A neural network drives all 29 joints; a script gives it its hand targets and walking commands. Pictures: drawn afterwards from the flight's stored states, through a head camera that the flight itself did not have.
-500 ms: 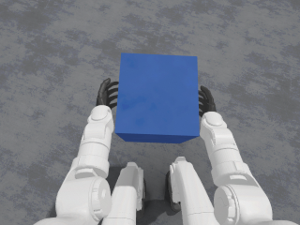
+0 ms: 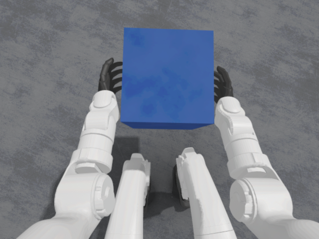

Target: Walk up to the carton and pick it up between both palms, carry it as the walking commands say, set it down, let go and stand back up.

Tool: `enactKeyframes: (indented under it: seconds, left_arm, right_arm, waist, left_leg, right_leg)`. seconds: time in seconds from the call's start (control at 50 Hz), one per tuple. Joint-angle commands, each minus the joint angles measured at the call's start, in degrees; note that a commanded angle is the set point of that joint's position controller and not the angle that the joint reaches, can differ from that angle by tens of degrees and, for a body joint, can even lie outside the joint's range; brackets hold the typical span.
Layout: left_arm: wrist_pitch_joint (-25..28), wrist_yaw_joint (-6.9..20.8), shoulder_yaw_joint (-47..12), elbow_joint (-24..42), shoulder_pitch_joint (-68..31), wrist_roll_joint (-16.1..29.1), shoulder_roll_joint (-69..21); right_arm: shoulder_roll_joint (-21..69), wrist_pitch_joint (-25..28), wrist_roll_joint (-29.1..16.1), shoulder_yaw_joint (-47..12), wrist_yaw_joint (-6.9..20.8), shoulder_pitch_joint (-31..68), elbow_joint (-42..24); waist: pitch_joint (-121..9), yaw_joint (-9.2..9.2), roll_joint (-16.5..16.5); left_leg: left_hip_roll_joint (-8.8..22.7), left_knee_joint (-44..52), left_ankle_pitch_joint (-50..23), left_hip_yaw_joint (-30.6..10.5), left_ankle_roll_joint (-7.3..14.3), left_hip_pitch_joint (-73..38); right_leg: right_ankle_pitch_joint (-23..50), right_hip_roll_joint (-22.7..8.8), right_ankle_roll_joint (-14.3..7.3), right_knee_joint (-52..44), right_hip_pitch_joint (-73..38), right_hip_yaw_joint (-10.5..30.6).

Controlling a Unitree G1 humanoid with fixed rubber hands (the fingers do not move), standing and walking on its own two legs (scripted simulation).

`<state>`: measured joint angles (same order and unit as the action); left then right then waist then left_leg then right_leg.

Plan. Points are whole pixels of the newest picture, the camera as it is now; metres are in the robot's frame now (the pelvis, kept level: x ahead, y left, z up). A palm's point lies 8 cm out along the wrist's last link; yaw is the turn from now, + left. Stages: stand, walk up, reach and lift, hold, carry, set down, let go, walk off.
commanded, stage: set down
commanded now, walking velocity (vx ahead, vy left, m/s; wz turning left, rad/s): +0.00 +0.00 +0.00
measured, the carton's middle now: (165, 89) +0.47 -0.03 -0.15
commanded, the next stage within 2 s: none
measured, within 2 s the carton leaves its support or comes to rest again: neither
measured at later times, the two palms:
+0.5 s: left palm (120, 90) +0.49 +0.11 -0.20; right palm (214, 96) +0.45 -0.18 -0.20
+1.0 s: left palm (120, 89) +0.52 +0.12 -0.26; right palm (204, 94) +0.48 -0.17 -0.27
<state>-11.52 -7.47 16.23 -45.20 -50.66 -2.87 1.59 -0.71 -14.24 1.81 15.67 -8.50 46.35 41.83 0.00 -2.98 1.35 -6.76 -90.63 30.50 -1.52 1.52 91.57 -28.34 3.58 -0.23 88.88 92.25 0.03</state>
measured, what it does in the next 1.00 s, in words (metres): lowers itself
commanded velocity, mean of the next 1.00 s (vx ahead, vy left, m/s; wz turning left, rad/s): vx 0.00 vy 0.00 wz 0.00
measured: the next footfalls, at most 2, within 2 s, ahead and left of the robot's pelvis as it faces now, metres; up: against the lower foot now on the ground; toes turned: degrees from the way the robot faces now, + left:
none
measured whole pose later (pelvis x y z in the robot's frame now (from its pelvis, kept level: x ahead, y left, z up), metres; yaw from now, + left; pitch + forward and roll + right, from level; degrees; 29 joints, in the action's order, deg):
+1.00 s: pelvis -0.05 -0.01 -0.13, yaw +0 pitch +26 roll -1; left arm -17.3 -7.6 16.7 -52.8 -86.2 -1.2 13.2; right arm -11.3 -20.3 -2.4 14.8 -10.6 80.2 46.7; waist 30.0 -2.4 0.8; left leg -7.0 -114.1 30.9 0.1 0.3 109.6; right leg -28.2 4.3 -0.3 112.3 110.6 -1.1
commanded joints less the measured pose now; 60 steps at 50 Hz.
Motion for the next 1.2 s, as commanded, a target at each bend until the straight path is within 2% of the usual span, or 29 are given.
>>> enactKeyframes:
  seconds: [0.0, 0.12, 0.14, 0.16, 0.2, 0.24, 0.26, 0.32, 0.36, 0.4, 0.44, 0.48, 0.5, 0.54, 0.56, 0.58, 0.66, 0.76, 0.78, 0.8, 0.82, 0.84, 0.86, 0.88, 0.9, 0.94, 1.06, 1.12, 1.18]
  left_arm:
    - [0.90, 8.86, -26.77, 3.39, -35.69, 2.91, -56.49]
    - [1.03, 7.81, -25.90, 8.46, -46.05, 3.66, -51.07]
    - [0.96, 8.01, -25.54, 5.55, -43.81, 3.71, -53.45]
    - [0.38, 7.53, -23.12, 2.58, -38.40, 1.68, -53.34]
    - [0.19, 8.14, -26.00, 3.98, -44.35, 4.26, -54.10]
    - [0.24, 7.67, -26.53, 7.85, -45.78, 3.02, -52.64]
    - [0.06, 7.44, -26.40, 8.68, -46.30, 4.16, -50.33]
    - [-2.04, 6.94, -28.50, 9.11, -49.20, 4.30, -50.99]
    - [-3.06, 7.07, -28.82, 9.93, -46.96, 5.48, -50.19]
    - [-3.78, 7.02, -27.07, 8.68, -50.76, 5.70, -49.20]
    - [-4.12, 7.19, -29.61, 13.96, -53.03, 5.92, -45.82]
    - [-4.45, 6.22, -33.79, 21.60, -60.29, 9.19, -42.22]
    - [-4.51, 5.98, -35.38, 24.67, -59.78, 11.08, -42.75]
    - [-5.68, 6.33, -32.27, 20.95, -61.23, 10.72, -40.03]
    - [-5.41, 6.52, -32.16, 20.67, -60.05, 10.59, -42.30]
    - [-4.56, 6.14, -34.48, 26.63, -65.50, 12.05, -39.90]
    - [-5.56, 6.67, -29.60, 12.80, -62.80, 9.73, -40.37]
    - [-5.12, 9.38, -22.61, 2.86, -65.20, 7.39, -39.60]
    - [-5.36, 10.23, -22.81, 0.59, -67.90, 8.13, -42.87]
    - [-5.02, 10.71, -21.06, 0.56, -68.79, 7.38, -42.94]
    - [-4.52, 11.34, -23.83, 4.02, -72.33, 8.76, -43.28]
    - [-3.50, 11.62, -23.47, 6.65, -73.27, 9.13, -42.72]
    - [-4.07, 11.46, -23.48, 5.66, -73.07, 8.03, -44.82]
    - [-4.30, 11.08, -24.29, 2.89, -73.98, 10.57, -42.92]
    - [-5.66, 11.81, -21.17, -1.19, -71.09, 7.69, -41.67]
    - [-5.59, 12.64, -20.68, -1.87, -70.27, 7.27, -44.87]
    - [-4.80, 12.65, -25.64, 4.97, -74.36, 11.05, -46.48]
    - [-4.90, 12.07, -28.08, 6.18, -73.81, 12.64, -47.16]
    - [-4.00, 11.60, -27.49, 6.66, -74.45, 13.30, -45.29]
  right_arm:
    - [45.50, 6.65, -4.08, -25.08, 9.59, 52.45, -17.88]
    - [46.37, 5.04, -7.51, -26.21, 10.48, 59.94, -16.52]
    - [45.76, 5.25, -4.94, -24.53, 9.73, 55.51, -14.35]
    - [43.34, 5.79, -5.17, -23.77, 9.71, 57.15, -17.83]
    - [43.44, 4.94, -5.10, -24.27, 9.90, 58.56, -15.11]
    - [45.91, 4.79, -6.31, -24.83, 10.52, 58.64, -17.22]
    - [44.83, 4.67, -5.98, -24.83, 10.43, 61.01, -19.31]
    - [39.66, 3.67, -7.30, -24.76, 9.63, 66.59, -20.14]
    - [36.81, 3.01, -7.19, -25.65, 9.54, 66.50, -23.58]
    - [37.32, 2.33, -7.22, -25.64, 9.07, 66.55, -19.77]
    - [39.25, 1.48, -10.60, -30.20, 8.25, 70.67, -26.08]
    - [35.96, 0.73, -12.86, -28.63, 7.68, 71.32, -27.32]
    - [34.44, 0.76, -13.23, -30.42, 7.28, 72.58, -33.51]
    - [34.21, -0.37, -12.31, -28.40, 6.86, 74.53, -31.30]
    - [34.34, -0.15, -11.43, -27.80, 6.82, 73.61, -28.13]
    - [35.29, 0.18, -13.34, -29.45, 6.40, 76.99, -33.04]
    - [33.90, -0.11, -11.72, -26.75, 5.82, 79.03, -24.42]
    - [35.90, 0.88, -13.24, -28.19, 7.18, 88.41, -21.59]
    - [34.35, 0.46, -9.66, -24.61, 7.29, 83.81, -13.61]
    - [35.22, 0.86, -9.91, -24.22, 7.90, 87.46, -13.99]
    - [36.67, 1.28, -9.87, -22.56, 7.65, 85.14, -14.83]
    - [39.02, 1.61, -11.58, -24.05, 7.82, 87.53, -16.36]
    - [37.28, 1.90, -12.69, -24.19, 7.99, 89.22, -18.56]
    - [36.15, 1.46, -12.20, -23.54, 8.46, 89.09, -16.69]
    - [35.37, 0.78, -12.06, -24.16, 8.77, 91.97, -15.98]
    - [36.22, 1.02, -11.34, -23.05, 9.99, 88.97, -15.42]
    - [35.43, 0.65, -11.67, -24.53, 11.62, 88.87, -15.98]
    - [34.97, 1.90, -14.53, -25.17, 11.90, 92.80, -21.96]
    - [34.55, 1.52, -14.11, -24.59, 12.13, 89.41, -18.88]
  waist:
    - [-70.01, -3.55, 0.67]
    - [-74.98, 0.08, 1.66]
    - [-72.28, -2.47, -1.16]
    - [-73.93, 0.14, 1.66]
    - [-72.64, -4.18, 0.46]
    - [-78.84, -0.86, 2.82]
    - [-81.54, -2.02, -1.41]
    - [-88.25, -2.88, 3.53]
    - [-92.83, -4.53, 0.51]
    - [-93.02, -2.69, 1.62]
    - [-108.43, 0.06, -1.45]
    - [-112.97, -2.33, 1.10]
    - [-115.35, -2.46, 0.21]
    - [-107.98, -2.12, -1.43]
    - [-104.24, -1.05, 1.51]
    - [-110.13, -1.77, -0.66]
    - [-95.27, -1.33, -1.24]
    - [-88.50, 2.22, -2.37]
    - [-83.67, -1.47, -2.05]
    - [-84.96, -0.37, -2.38]
    - [-88.50, -2.57, 0.22]
    - [-90.09, 0.08, 1.56]
    - [-93.80, -0.45, 2.46]
    - [-90.04, -2.27, -1.94]
    - [-85.06, 0.05, -1.43]
    - [-84.39, -0.14, 0.58]
    - [-95.07, -5.21, 0.20]
    - [-97.60, -2.93, 2.45]
    - [-92.63, -4.59, 1.88]
  left_leg:
    - [-3.70, 8.59, -19.47, -4.06, -2.23, -29.19]
    - [-4.02, 4.62, -17.47, -2.33, -1.65, -26.62]
    - [-4.80, 3.60, -17.27, -1.41, -1.80, -24.51]
    - [-4.44, 3.79, -19.63, -2.58, -2.00, -28.08]
    - [-4.38, 2.93, -16.55, -1.98, -2.25, -25.02]
    - [-3.65, 2.19, -20.87, -3.08, -2.44, -27.91]
    - [-3.89, 1.71, -23.17, -3.97, -1.89, -28.96]
    - [-4.20, -0.36, -18.83, -1.79, -2.56, -31.22]
    - [-3.66, -1.19, -21.18, -3.20, -1.91, -32.84]
    - [-4.69, -2.93, -19.32, -0.44, -2.28, -29.61]
    - [-4.37, -6.18, -23.83, 0.26, -1.41, -34.24]
    - [-3.30, -7.50, -27.21, -0.18, -2.75, -41.18]
    - [-3.78, -8.47, -31.27, -0.45, -2.35, -41.74]
    - [-2.87, -7.50, -26.60, -0.94, -1.98, -37.22]
    - [-3.28, -7.84, -24.30, -0.48, -2.24, -34.50]
    - [-2.90, -9.21, -25.32, -0.27, -2.09, -34.84]
    - [-3.28, -7.95, -18.09, 0.03, -1.26, -24.39]
    - [-2.98, -10.89, -12.03, 2.17, -0.14, -16.62]
    - [-3.19, -10.69, -8.76, 1.85, -0.93, -13.00]
    - [-2.99, -10.65, -9.17, 1.36, -0.33, -15.55]
    - [-2.38, -12.25, -9.65, 2.04, -1.12, -14.15]
    - [-3.18, -12.08, -12.98, 2.45, -0.37, -15.08]
    - [-3.08, -13.42, -14.66, 3.36, -0.96, -16.73]
    - [-2.42, -12.47, -13.02, 1.01, -0.27, -17.25]
    - [-2.75, -12.98, -9.90, 2.76, -0.23, -13.72]
    - [-2.82, -13.66, -11.92, 2.08, -0.53, -13.00]
    - [-2.74, -18.41, -19.71, 1.27, -0.99, -20.50]
    - [-2.66, -19.28, -23.41, 0.92, -0.86, -22.76]
    - [-2.42, -20.62, -24.61, 0.38, -1.40, -19.44]
  right_leg:
    - [19.98, 5.50, 0.67, -6.13, -32.57, 1.22]
    - [18.32, 5.66, 1.74, -1.56, -29.38, 0.59]
    - [18.10, 6.00, 1.45, -3.11, -30.17, 1.07]
    - [19.31, 5.87, 1.28, -1.30, -28.55, 1.13]
    - [18.11, 6.25, 1.47, -0.29, -26.99, -0.69]
    - [21.16, 5.85, 1.32, 1.96, -26.52, 0.10]
    - [22.51, 6.14, 2.13, 3.08, -26.01, -1.37]
    - [18.20, 6.08, 1.55, 4.39, -26.81, -2.10]
    - [20.27, 5.65, 1.57, 4.55, -29.31, -2.10]
    - [18.70, 5.61, 0.62, 3.96, -33.22, -0.04]
    - [24.45, 5.70, 1.32, 6.14, -43.90, 0.73]
    - [28.36, 5.34, 0.85, 8.91, -41.85, -1.39]
    - [31.72, 5.20, 1.09, 9.07, -45.19, -0.42]
    - [27.42, 4.86, 1.56, 9.47, -41.71, -0.77]
    - [24.61, 4.84, 0.71, 9.52, -38.92, 0.36]
    - [27.53, 4.91, 0.98, 10.82, -41.63, 0.27]
    - [20.86, 4.50, 0.85, 9.55, -36.39, 0.44]
    - [15.33, 4.30, 1.37, 10.77, -33.16, 0.67]
    - [12.25, 4.21, 0.40, 10.90, -31.27, 0.54]
    - [11.73, 4.35, 0.73, 11.90, -29.51, -0.52]
    - [12.92, 4.30, -0.41, 12.09, -31.40, 0.89]
    - [17.16, 4.85, 0.23, 12.85, -31.12, 0.22]
    - [18.79, 4.75, -0.29, 12.79, -33.20, 0.43]
    - [17.36, 4.05, 0.53, 14.74, -29.51, -1.69]
    - [13.72, 4.23, 0.86, 13.45, -30.27, -1.04]
    - [15.92, 4.31, 0.02, 14.85, -27.19, -1.02]
    - [21.30, 3.84, 0.52, 19.03, -26.49, -3.28]
    - [24.60, 3.68, -0.14, 20.68, -25.00, -2.80]
    - [26.81, 3.21, 0.06, 21.33, -24.41, -1.73]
